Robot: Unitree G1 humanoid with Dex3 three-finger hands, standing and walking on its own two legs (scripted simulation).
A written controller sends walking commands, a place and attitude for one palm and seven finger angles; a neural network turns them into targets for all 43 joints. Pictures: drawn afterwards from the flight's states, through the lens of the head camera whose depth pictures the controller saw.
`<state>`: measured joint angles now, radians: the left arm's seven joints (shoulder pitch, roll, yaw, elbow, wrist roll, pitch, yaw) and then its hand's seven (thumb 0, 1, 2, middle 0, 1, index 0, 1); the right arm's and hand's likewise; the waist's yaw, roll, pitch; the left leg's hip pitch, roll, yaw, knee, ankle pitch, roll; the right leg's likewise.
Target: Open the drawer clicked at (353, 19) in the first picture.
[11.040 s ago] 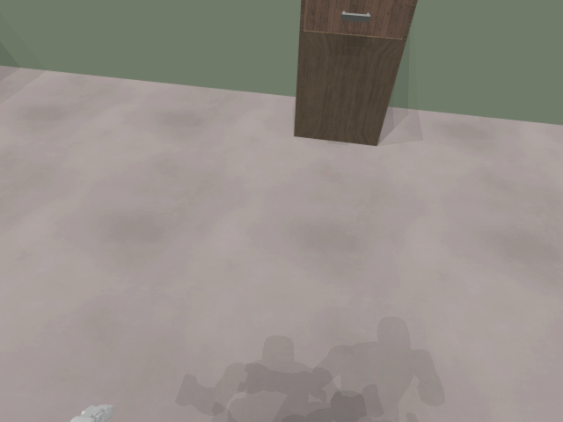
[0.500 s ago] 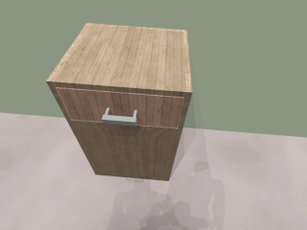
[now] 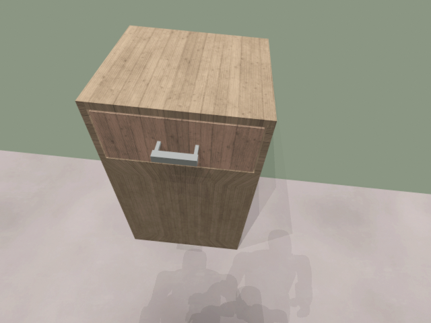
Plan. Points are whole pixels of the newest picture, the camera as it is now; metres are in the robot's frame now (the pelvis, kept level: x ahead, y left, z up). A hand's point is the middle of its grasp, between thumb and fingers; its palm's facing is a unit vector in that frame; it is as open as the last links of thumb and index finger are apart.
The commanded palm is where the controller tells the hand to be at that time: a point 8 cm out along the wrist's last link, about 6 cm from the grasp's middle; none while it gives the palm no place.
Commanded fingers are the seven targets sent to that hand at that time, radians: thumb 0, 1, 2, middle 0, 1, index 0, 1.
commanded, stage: come to a stop and stand still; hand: left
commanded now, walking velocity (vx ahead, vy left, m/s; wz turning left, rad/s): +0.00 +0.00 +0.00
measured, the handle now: (176, 152) +0.53 +0.15 -0.06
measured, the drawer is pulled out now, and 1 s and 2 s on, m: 0.00 0.00 0.00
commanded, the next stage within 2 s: look again from close up in 0.26 s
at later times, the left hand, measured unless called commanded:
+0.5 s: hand out of the picture -0.06 +0.15 -0.17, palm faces +0.05 -0.98 -0.17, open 7.4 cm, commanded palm none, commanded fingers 0.00 0.90 0.90 -0.20 -0.30 -0.20 -0.30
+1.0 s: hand out of the picture -0.03 +0.17 -0.18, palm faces +0.06 -0.98 -0.16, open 7.4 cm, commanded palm none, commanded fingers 0.00 0.90 0.90 -0.20 -0.30 -0.20 -0.30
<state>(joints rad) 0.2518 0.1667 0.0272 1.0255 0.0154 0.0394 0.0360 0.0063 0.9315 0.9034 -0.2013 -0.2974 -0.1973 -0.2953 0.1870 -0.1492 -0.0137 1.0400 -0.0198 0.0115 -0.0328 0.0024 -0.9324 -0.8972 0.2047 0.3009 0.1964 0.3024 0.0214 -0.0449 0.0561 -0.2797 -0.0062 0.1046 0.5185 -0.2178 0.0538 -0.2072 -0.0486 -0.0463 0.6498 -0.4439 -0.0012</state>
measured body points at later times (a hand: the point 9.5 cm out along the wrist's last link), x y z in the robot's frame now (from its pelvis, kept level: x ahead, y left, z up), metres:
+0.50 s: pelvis -0.03 -0.01 +0.00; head -0.02 +0.00 +0.45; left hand -0.07 +0.20 -0.16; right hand -0.03 -0.23 -0.15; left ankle +0.04 +0.09 -0.73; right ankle -0.03 -0.13 -0.73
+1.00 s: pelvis -0.04 +0.00 +0.00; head -0.05 +0.02 +0.45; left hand -0.04 +0.22 -0.16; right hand -0.02 -0.23 -0.15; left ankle +0.04 +0.09 -0.73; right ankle -0.03 -0.13 -0.73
